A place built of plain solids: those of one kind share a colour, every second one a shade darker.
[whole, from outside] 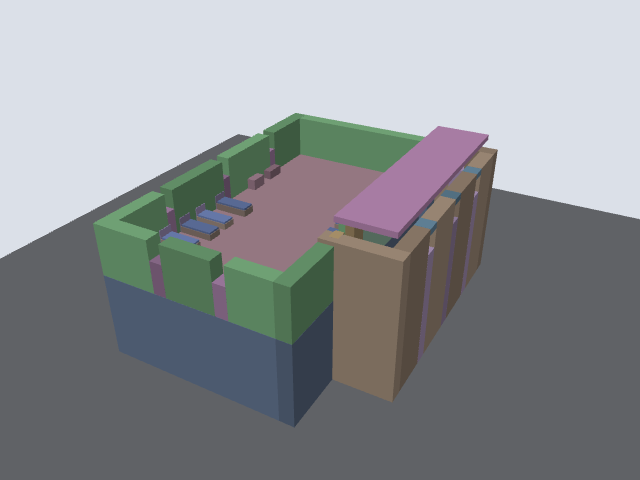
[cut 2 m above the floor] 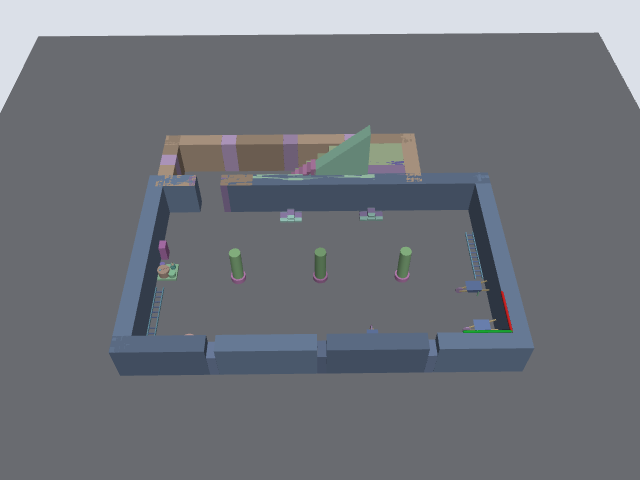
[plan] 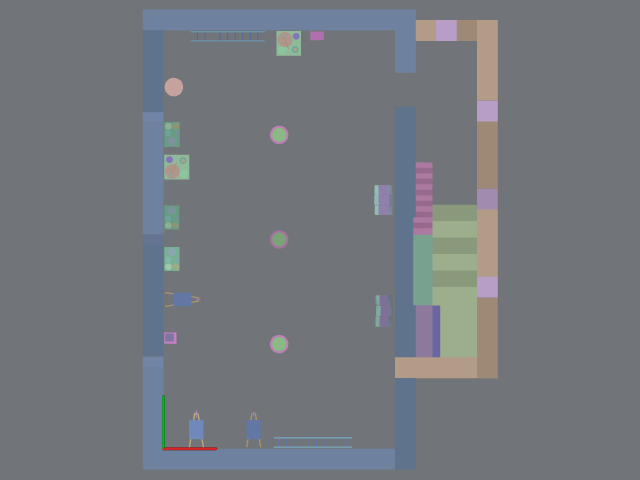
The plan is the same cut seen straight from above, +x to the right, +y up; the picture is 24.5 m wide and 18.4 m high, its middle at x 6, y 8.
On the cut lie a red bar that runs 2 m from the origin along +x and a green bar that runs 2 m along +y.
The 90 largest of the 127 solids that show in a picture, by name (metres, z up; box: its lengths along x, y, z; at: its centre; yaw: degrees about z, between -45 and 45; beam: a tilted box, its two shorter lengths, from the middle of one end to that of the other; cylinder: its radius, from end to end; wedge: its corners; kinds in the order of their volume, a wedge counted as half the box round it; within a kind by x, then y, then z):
{
 "wall_undercroft_1": {"box": [0.8, 3.94, 4.93], "at": [-0.4, 1.17, 2.17]},
 "wall_undercroft_2": {"box": [0.8, 4.28, 4.93], "at": [-0.4, 5.68, 2.17]},
 "wall_undercroft_3": {"box": [0.8, 4.28, 4.93], "at": [-0.4, 10.36, 2.17]},
 "wall_undercroft_4": {"box": [0.8, 3.94, 4.93], "at": [-0.4, 14.87, 2.17]},
 "wall_undercroft_5": {"box": [10.47, 0.8, 4.93], "at": [4.43, -0.4, 2.17]},
 "wall_undercroft_6": {"box": [10.47, 0.8, 4.93], "at": [4.43, 16.44, 2.17]},
 "wall_undercroft_7": {"box": [0.8, 13.91, 4.93], "at": [9.27, 6.15, 2.17]},
 "wall_undercroft_8": {"box": [0.8, 2.43, 4.93], "at": [9.27, 15.62, 2.17]},
 "wall_vestibule_1": {"box": [0.8, 0.8, 7.94], "at": [9.27, 3.1, 3.67]},
 "wall_vestibule_2": {"box": [0.8, 1.64, 7.94], "at": [9.27, 12.29, 3.67]},
 "wall_vestibule_3": {"box": [0.8, 2.02, 7.94], "at": [9.27, 15.42, 3.67]},
 "wall_vestibule_4": {"box": [1.57, 0.8, 7.94], "at": [9.66, 16.03, 3.67]},
 "wall_vestibule_5": {"box": [3.95, 0.8, 7.94], "at": [10.84, 3.1, 3.67]},
 "wall_vestibule_6": {"box": [1.57, 0.8, 7.94], "at": [12.03, 16.03, 3.67]},
 "wall_vestibule_7": {"box": [0.8, 3.09, 7.94], "at": [12.42, 4.25, 3.67]},
 "wall_vestibule_8": {"box": [0.8, 2.58, 7.94], "at": [12.42, 7.88, 3.67]},
 "wall_vestibule_9": {"box": [0.8, 2.58, 7.94], "at": [12.42, 11.26, 3.67]},
 "wall_vestibule_10": {"box": [0.8, 3.09, 7.94], "at": [12.42, 14.89, 3.67]},
 "wall_dorter_1": {"box": [0.8, 3.87, 2.8], "at": [-0.4, 1.13, 6.04]},
 "wall_dorter_2": {"box": [0.8, 4.13, 2.8], "at": [-0.4, 5.68, 6.04]},
 "wall_dorter_3": {"box": [0.8, 4.13, 2.8], "at": [-0.4, 10.36, 6.04]},
 "wall_dorter_4": {"box": [0.8, 3.87, 2.8], "at": [-0.4, 14.91, 6.04]},
 "wall_dorter_5": {"box": [3.17, 0.8, 2.8], "at": [0.78, -0.4, 6.04]},
 "wall_dorter_6": {"box": [2.73, 0.8, 2.8], "at": [4.43, -0.4, 6.04]},
 "wall_dorter_7": {"box": [10.47, 0.8, 2.8], "at": [4.43, 16.44, 6.04]},
 "wall_dorter_8": {"box": [3.17, 0.8, 2.8], "at": [8.09, -0.4, 6.04]},
 "wall_dorter_9": {"box": [0.8, 4.48, 2.8], "at": [9.27, 1.44, 6.04]},
 "wall_dorter_10": {"box": [0.8, 12.21, 2.8], "at": [9.27, 10.73, 6.04]},
 "floor_dorter_1": {"box": [8.87, 16.04, 0.4], "at": [4.43, 8.02, 4.74]},
 "floor_terrace_1": {"box": [1.71, 2.69, 3.3], "at": [11.16, 4.85, 1.35]},
 "floor_terrace_2": {"box": [1.71, 0.63, 2.75], "at": [11.16, 6.51, 1.07]},
 "floor_terrace_3": {"box": [1.71, 0.63, 2.16], "at": [11.16, 7.15, 0.78]},
 "floor_terrace_4": {"box": [1.71, 0.63, 1.61], "at": [11.16, 7.78, 0.51]},
 "floor_terrace_5": {"box": [1.71, 0.63, 1.07], "at": [11.16, 8.41, 0.24]},
 "floor_terrace_6": {"box": [1.71, 0.63, 0.53], "at": [11.16, 9.04, -0.04]},
 "wall_left_1": {"box": [0.45, 6.33, 7.94], "at": [9.45, 8.3, 3.67]},
 "wall_vestibule_under_light_1": {"box": [0.8, 0.8, 6.59], "at": [10.84, 16.03, 3.0]},
 "wall_vestibule_under_light_2": {"box": [0.8, 0.8, 6.59], "at": [12.42, 6.19, 3.0]},
 "wall_vestibule_under_light_3": {"box": [0.8, 0.8, 6.59], "at": [12.42, 9.57, 3.0]},
 "wall_vestibule_under_light_4": {"box": [0.8, 0.8, 6.59], "at": [12.42, 12.94, 3.0]},
 "over_vestibule_1": {"box": [2.95, 12.73, 0.3], "at": [10.84, 9.57, 8.45]},
 "fill_under_steps_1": {"wedge": [[9.57, 5.49, -0.3], [9.57, 5.49, 4.72], [9.57, 11.19, -0.3], [9.57, 11.19, -0.24], [10.31, 5.49, -0.3], [10.31, 5.49, 4.72], [10.31, 11.19, -0.3], [10.31, 11.19, -0.24]]},
 "mass_under_head_1": {"box": [0.74, 2.0, 4.94], "at": [9.94, 4.5, 2.17]},
 "wall_dorter_under_light_1": {"box": [0.8, 0.55, 1.75], "at": [-0.4, 3.34, 5.51]},
 "wall_dorter_under_light_2": {"box": [0.8, 0.55, 1.75], "at": [-0.4, 8.02, 5.51]},
 "wall_dorter_under_light_3": {"box": [0.8, 0.55, 1.75], "at": [-0.4, 12.7, 5.51]},
 "wall_dorter_under_light_4": {"box": [0.7, 0.8, 1.75], "at": [2.72, -0.4, 5.51]},
 "wall_dorter_under_light_5": {"box": [0.7, 0.8, 1.75], "at": [6.15, -0.4, 5.51]},
 "parapet_head_1": {"box": [0.3, 1.99, 6.26], "at": [10.46, 4.5, 2.83]},
 "wall_wallhead_1": {"box": [0.45, 0.62, 3.0], "at": [9.45, 3.37, 6.14]},
 "wall_wallhead_2": {"box": [0.45, 0.96, 3.0], "at": [9.45, 5.11, 6.14]},
 "wall_undercroft_under_light_1": {"box": [0.8, 0.4, 1.75], "at": [-0.4, 3.34, 0.57]},
 "wall_undercroft_under_light_2": {"box": [0.8, 0.4, 1.75], "at": [-0.4, 8.02, 0.57]},
 "wall_undercroft_under_light_3": {"box": [0.8, 0.4, 1.75], "at": [-0.4, 12.7, 0.57]},
 "pier_undercroft_1": {"cylinder": 0.27, "from": [4.43, 4.01, 0.24], "to": [4.43, 4.01, 2.61]},
 "pier_undercroft_2": {"cylinder": 0.27, "from": [4.43, 8.02, 0.23], "to": [4.43, 8.02, 2.61]},
 "pier_undercroft_3": {"cylinder": 0.27, "from": [4.43, 12.03, 0.29], "to": [4.43, 12.03, 2.61]},
 "bed_frame_dorter_1": {"box": [1.88, 0.76, 0.33], "at": [0.97, 5.53, 5.1]},
 "bed_frame_dorter_2": {"box": [1.94, 0.8, 0.34], "at": [1.0, 4.24, 5.11]},
 "bed_frame_dorter_3": {"box": [1.96, 0.77, 0.38], "at": [1.01, 7.22, 5.13]},
 "wall_vestibule_over_light_1": {"box": [0.8, 0.8, 0.35], "at": [12.42, 6.19, 7.46]},
 "wall_vestibule_over_light_2": {"box": [0.8, 0.8, 0.35], "at": [12.42, 9.57, 7.46]},
 "wall_vestibule_over_light_3": {"box": [0.8, 0.8, 0.35], "at": [12.42, 12.94, 7.46]},
 "jamb_slype_1": {"box": [0.8, 0.35, 2.2], "at": [9.27, 12.93, 1.05]},
 "chest_dorter_1": {"box": [0.46, 1.13, 0.51], "at": [0.26, 12.23, 5.2]},
 "chest_dorter_2": {"box": [0.5, 0.99, 0.62], "at": [0.28, 10.43, 5.25]},
 "bed_pallet_dorter_1": {"box": [1.76, 0.76, 0.11], "at": [1.0, 2.73, 5.32]},
 "bed_pallet_dorter_2": {"box": [1.76, 0.7, 0.11], "at": [1.0, 5.53, 5.32]},
 "bed_pallet_dorter_3": {"box": [1.82, 0.74, 0.11], "at": [1.03, 4.24, 5.34]},
 "bed_pallet_dorter_4": {"box": [1.84, 0.71, 0.11], "at": [1.04, 7.22, 5.37]},
 "cask_undercroft_1": {"cylinder": 0.36, "from": [0.4, 13.86, 0.0], "to": [0.4, 13.86, 0.89]},
 "tub_stand_undercroft_1": {"box": [0.96, 0.96, 0.17], "at": [0.51, 10.79, 0.04]},
 "tub_stand_undercroft_2": {"box": [0.94, 0.94, 0.17], "at": [4.8, 15.54, 0.04]},
 "pier_undercroft_base_1": {"cylinder": 0.35, "from": [4.43, 4.01, 0.0], "to": [4.43, 4.01, 0.24]},
 "pier_undercroft_base_2": {"cylinder": 0.35, "from": [4.43, 8.02, 0.0], "to": [4.43, 8.02, 0.23]},
 "pier_undercroft_base_3": {"cylinder": 0.35, "from": [4.43, 12.03, 0.0], "to": [4.43, 12.03, 0.29]},
 "tread_1": {"wedge": [[9.57, 8.2, 1.95], [9.57, 8.2, 2.43], [9.57, 8.45, 1.95], [9.57, 8.45, 2.42], [10.31, 8.2, 1.95], [10.31, 8.2, 2.45], [10.31, 8.46, 1.95], [10.31, 8.46, 2.43]]},
 "tread_2": {"wedge": [[9.57, 9.25, 1.07], [9.57, 9.25, 1.57], [9.57, 9.51, 1.07], [9.57, 9.51, 1.56], [10.31, 9.26, 1.07], [10.31, 9.26, 1.57], [10.31, 9.5, 1.07], [10.31, 9.5, 1.56]]},
 "tread_3": {"wedge": [[9.57, 9.68, 0.68], [9.57, 9.68, 1.19], [9.57, 9.92, 0.68], [9.57, 9.92, 1.18], [10.31, 9.67, 0.68], [10.31, 9.67, 1.18], [10.31, 9.92, 0.68], [10.31, 9.92, 1.17]]},
 "tread_4": {"wedge": [[9.57, 9.88, 0.48], [9.57, 9.88, 0.99], [9.57, 10.14, 0.48], [9.57, 10.14, 0.97], [10.31, 9.88, 0.48], [10.31, 9.88, 0.98], [10.31, 10.13, 0.48], [10.31, 10.13, 0.96]]},
 "tread_5": {"wedge": [[9.57, 10.3, 0.09], [9.57, 10.3, 0.59], [9.57, 10.56, 0.09], [9.57, 10.56, 0.58], [10.31, 10.3, 0.09], [10.31, 10.3, 0.58], [10.31, 10.55, 0.09], [10.31, 10.55, 0.58]]},
 "tread_6": {"wedge": [[9.57, 10.52, -0.12], [9.57, 10.52, 0.39], [9.57, 10.77, -0.12], [9.57, 10.77, 0.38], [10.31, 10.51, -0.12], [10.31, 10.51, 0.39], [10.31, 10.76, -0.12], [10.31, 10.76, 0.38]]},
 "pot_plinth_undercroft_1": {"box": [0.59, 0.93, 0.17], "at": [0.32, 7.27, 0.04]},
 "pot_plinth_undercroft_2": {"box": [0.57, 0.93, 0.17], "at": [0.32, 8.87, 0.04]},
 "pot_plinth_undercroft_3": {"box": [0.59, 0.95, 0.17], "at": [0.33, 12.04, 0.04]},
 "crate_undercroft_1": {"box": [0.47, 0.43, 0.41], "at": [0.26, 4.24, 0.16]},
 "crate_undercroft_2": {"box": [0.51, 0.33, 0.31], "at": [5.88, 15.82, 0.77], "yaw": 1.7},
 "crate_undercroft_3": {"box": [0.51, 0.33, 0.36], "at": [5.89, 15.83, 0.13]},
 "barrow_tray_undercroft_1": {"wedge": [[0.98, 0.37, 0.58], [0.98, 1.09, 0.58], [1.05, 0.46, 0.3], [1.05, 0.97, 0.3], [1.47, 0.46, 0.3], [1.47, 0.97, 0.3], [1.54, 0.37, 0.58], [1.54, 1.09, 0.58]]},
 "barrow_tray_undercroft_2": {"wedge": [[3.19, 0.36, 0.57], [3.19, 1.1, 0.57], [3.26, 0.45, 0.28], [3.26, 0.98, 0.28], [3.66, 0.45, 0.28], [3.66, 0.98, 0.28], [3.73, 0.36, 0.57], [3.73, 1.1, 0.57]]}
}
